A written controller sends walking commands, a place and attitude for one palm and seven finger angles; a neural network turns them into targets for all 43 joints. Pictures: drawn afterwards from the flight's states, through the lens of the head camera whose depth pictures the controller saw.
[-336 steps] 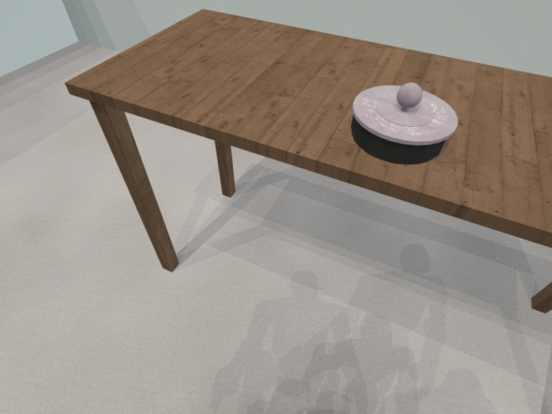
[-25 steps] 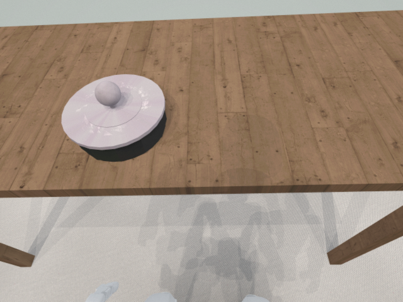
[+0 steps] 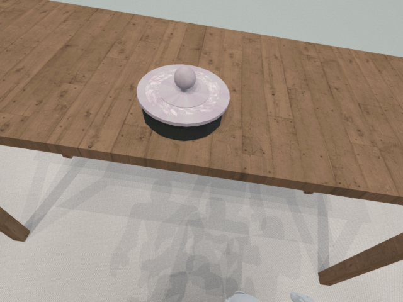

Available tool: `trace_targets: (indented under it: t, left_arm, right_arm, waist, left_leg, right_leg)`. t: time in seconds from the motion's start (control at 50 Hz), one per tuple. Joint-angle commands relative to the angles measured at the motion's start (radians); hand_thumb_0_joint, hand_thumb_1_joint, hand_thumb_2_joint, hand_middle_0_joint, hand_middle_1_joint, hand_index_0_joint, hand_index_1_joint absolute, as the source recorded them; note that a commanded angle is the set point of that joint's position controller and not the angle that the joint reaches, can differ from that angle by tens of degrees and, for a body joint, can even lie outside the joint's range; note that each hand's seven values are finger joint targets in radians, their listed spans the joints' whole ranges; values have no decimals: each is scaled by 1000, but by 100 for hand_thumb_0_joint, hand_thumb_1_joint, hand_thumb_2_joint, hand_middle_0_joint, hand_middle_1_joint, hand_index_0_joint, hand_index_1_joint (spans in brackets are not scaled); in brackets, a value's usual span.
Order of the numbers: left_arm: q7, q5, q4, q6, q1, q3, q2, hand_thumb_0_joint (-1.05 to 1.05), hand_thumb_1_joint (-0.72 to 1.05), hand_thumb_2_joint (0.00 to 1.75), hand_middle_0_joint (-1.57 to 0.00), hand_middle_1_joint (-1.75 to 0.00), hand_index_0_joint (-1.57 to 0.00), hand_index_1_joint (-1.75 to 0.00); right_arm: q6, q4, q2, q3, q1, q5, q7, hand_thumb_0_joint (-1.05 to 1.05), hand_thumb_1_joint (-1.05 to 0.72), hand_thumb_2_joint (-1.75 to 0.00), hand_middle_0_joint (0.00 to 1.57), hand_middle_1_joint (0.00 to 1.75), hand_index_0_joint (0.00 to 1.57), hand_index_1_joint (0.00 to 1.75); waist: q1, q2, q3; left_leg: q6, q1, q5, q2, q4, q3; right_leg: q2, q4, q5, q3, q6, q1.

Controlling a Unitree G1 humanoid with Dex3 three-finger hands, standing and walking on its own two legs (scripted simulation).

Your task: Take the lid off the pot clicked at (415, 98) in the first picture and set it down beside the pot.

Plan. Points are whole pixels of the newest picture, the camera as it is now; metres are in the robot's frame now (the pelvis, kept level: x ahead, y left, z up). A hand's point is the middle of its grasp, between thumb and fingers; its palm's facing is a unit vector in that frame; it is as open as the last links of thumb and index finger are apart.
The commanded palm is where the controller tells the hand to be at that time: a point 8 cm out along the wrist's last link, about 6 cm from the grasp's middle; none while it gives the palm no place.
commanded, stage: come to a stop and stand still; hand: left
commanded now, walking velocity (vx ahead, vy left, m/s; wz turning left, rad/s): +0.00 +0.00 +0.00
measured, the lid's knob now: (185, 77) +0.49 +0.10 +0.18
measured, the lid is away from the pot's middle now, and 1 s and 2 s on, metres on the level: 0.00 0.00 0.00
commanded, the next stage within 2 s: look again from close up in 0.74 s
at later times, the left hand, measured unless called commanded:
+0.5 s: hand out of the picture +0.01 +0.22 -0.17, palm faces -0.01 -0.98 -0.19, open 7.3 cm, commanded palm none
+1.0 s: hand out of the picture -0.08 +0.20 -0.17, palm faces +0.03 -0.98 -0.21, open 7.4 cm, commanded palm none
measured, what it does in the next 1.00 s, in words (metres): steps on the spot: right foot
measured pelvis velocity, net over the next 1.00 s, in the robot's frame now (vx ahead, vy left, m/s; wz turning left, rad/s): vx -0.04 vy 0.04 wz -0.01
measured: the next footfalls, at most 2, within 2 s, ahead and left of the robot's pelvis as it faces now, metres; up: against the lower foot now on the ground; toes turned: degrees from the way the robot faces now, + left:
right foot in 0.32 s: -0.05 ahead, -0.08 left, +0.00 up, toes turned -2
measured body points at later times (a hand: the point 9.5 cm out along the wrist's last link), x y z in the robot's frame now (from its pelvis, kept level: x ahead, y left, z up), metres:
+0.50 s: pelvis -0.03 +0.05 +0.01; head -0.02 +0.05 +0.46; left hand +0.01 +0.27 -0.15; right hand -0.06 -0.17 -0.14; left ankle +0.01 +0.09 -0.73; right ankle -0.09 -0.08 -0.73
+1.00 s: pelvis -0.04 +0.04 +0.00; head -0.03 +0.03 +0.45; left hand -0.08 +0.26 -0.15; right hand -0.01 -0.20 -0.15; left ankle +0.01 +0.09 -0.73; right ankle -0.09 -0.08 -0.73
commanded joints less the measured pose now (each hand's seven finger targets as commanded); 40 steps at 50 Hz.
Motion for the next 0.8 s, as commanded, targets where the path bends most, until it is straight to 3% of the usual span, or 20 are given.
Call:
trace_targets:
  t: [0.0, 0.04, 0.06, 0.12, 0.18, 0.24, 0.26, 0.28, 0.32, 0.34, 0.38, 0.42, 0.48, 0.54, 0.62, 0.66, 0.78]
  left_arm:
    - [-13, 5, -43, -34, 39, 13, 55, 0, 90, 90, -20, -30, -20, -30]
    - [-17, 2, -28, -40, 51, 5, 42, 0, 90, 90, -20, -30, -20, -30]
    - [-17, 2, -28, -42, 40, 1, 31, 0, 90, 90, -20, -30, -20, -30]
    - [-15, 0, -31, -46, 12, -8, 15, 0, 90, 90, -20, -30, -20, -30]
    - [-14, -6, -23, -51, -6, -22, -12, 0, 90, 90, -20, -30, -20, -30]
    - [-9, -10, 19, -57, 64, -24, -17, 0, 90, 90, -20, -30, -20, -30]
    - [-6, -10, 30, -63, 80, -24, -12, 0, 90, 90, -20, -30, -20, -30]
    - [-2, -9, 43, -69, 99, -23, 0, 0, 90, 90, -20, -30, -20, -30]
    - [2, -10, 42, -75, 79, -22, 32, 0, 90, 90, -20, -30, -20, -30]
    - [2, -13, 40, -77, 60, -25, 36, 0, 90, 90, -20, -30, -20, -30]
    - [2, -17, 42, -83, 34, -27, 11, 0, 90, 90, -20, -30, -20, -30]
    - [4, -20, 46, -80, 43, -32, -4, 0, 90, 90, -20, -30, -20, -30]
    - [4, -19, 63, -66, 73, -34, -15, 0, 90, 90, -20, -30, -20, -30]
    - [3, -14, 83, -60, 109, -35, -25, 0, 90, 90, -20, -30, -20, -30]
    - [1, -10, 101, -59, 146, -36, -29, 0, 90, 90, -20, -30, -20, -30]
    - [1, -9, 104, -65, 160, -38, -36, 0, 90, 90, -20, -30, -20, -30]
    - [3, -12, 110, -83, 157, -44, -49, 0, 90, 90, -20, -30, -20, -30]
  right_arm:
    - [-21, -55, -153, -27, -32, -7, -24, 0, -90, -90, 20, 30, 20, 30]
    - [-27, -31, -151, -26, 14, 0, -27, 0, -90, -90, 20, 30, 20, 30]
    - [-30, -21, -135, -23, 34, 5, -30, 0, -90, -90, 20, 30, 20, 30]
    - [-36, 21, -125, -23, 126, 2, -39, 0, -90, -90, 20, 30, 20, 30]
    - [-37, 52, -132, -24, 170, -1, -43, 0, -90, -90, 20, 30, 20, 30]
    - [-39, 82, -143, -26, 177, 6, -42, 0, -90, -90, 20, 30, 20, 30]
    - [-42, 88, -124, -24, 173, 12, -40, 0, -90, -90, 20, 30, 20, 30]
    - [-44, 95, -111, -18, 169, 16, -37, 0, -90, -90, 20, 30, 20, 30]
    - [-46, 102, -81, -9, 163, 18, -31, 0, -90, -90, 20, 30, 20, 30]
    - [-46, 109, -75, -6, 176, 16, -29, 0, -90, -90, 20, 30, 20, 30]
    - [-40, 133, -85, -7, 192, 9, -29, 0, -90, -90, 20, 30, 20, 30]
    - [-43, 151, -93, -6, 197, 10, -31, 0, -90, -90, 20, 30, 20, 30]
    - [-38, 163, -101, -2, 190, 11, -34, 0, -90, -90, 20, 30, 20, 30]
    - [-33, 174, -109, -7, 194, 10, -36, 0, -90, -90, 20, 30, 20, 30]
    - [-30, 176, -112, -15, 197, 11, -36, 0, -90, -90, 20, 30, 20, 30]
    - [-33, 175, -104, -17, 199, 13, -36, 0, -90, -90, 20, 30, 20, 30]
    - [-38, 180, -81, -13, 205, 14, -33, 0, -90, -90, 20, 30, 20, 30]
  waist:
    - [1, 248, -1]
    - [-12, 203, -45]
    - [-20, 188, -32]
    - [-57, 198, -86]
    - [-76, 166, -105]
    - [-50, 153, -138]
    - [-38, 114, -141]
    - [-32, 78, -133]
    - [-48, -1, -66]
    - [-63, 15, -66]
    - [-65, -55, -82]
    - [-61, 29, -62]
    - [-43, 129, 21]
    - [-31, 157, 57]
    - [-28, 147, 17]
    - [-29, 115, -21]
    - [-53, 31, -28]
  left_leg:
    - [106, -95, 41, 217, -387, -237]
    - [88, 14, 76, 185, -385, -195]
    - [93, 24, 90, 185, -399, -195]
    - [113, 195, 221, 219, -390, -248]
    - [135, 225, 322, 252, -381, -287]
    - [100, 206, 299, 227, -358, -267]
    - [77, 159, 283, 205, -333, -254]
    - [39, 101, 223, 167, -310, -210]
    - [-21, 56, 126, 76, -233, -115]
    - [-29, 102, 128, 64, -238, -110]
    - [-21, 140, 219, 83, -214, -101]
    - [-10, 171, 253, 106, -242, -125]
    - [4, 92, 64, 147, -360, -203]
    - [3, 19, -131, 172, -462, -259]
    - [0, 34, -178, 169, -478, -251]
    - [5, 67, -135, 165, -454, -234]
    - [4, 133, 36, 122, -333, -158]
  right_leg:
    - [41, 259, 47, 9, -16, -17]
    - [44, 219, 75, -16, -5, -25]
    - [38, 192, 74, -24, -6, -23]
    - [22, 23, 40, -26, -1, -22]
    - [22, -200, -22, -37, -16, 104]
    - [32, -400, 104, -40, -29, 249]
    - [29, -511, 199, -35, -34, 337]
    - [-4, -562, 270, 0, -46, 409]
    - [-125, -584, 315, 127, -111, 347]
    - [-149, -574, 307, 128, -128, 290]
    - [-103, -549, 362, 100, -117, 291]
    - [-71, -522, 325, 66, -96, 261]
    - [-18, -501, 187, 14, -67, 250]
    - [2, -466, 159, -19, -56, 268]
    - [8, -462, 146, -27, -56, 275]
    - [5, -476, 164, -22, -58, 280]
    - [-34, -547, 200, 50, -78, 220]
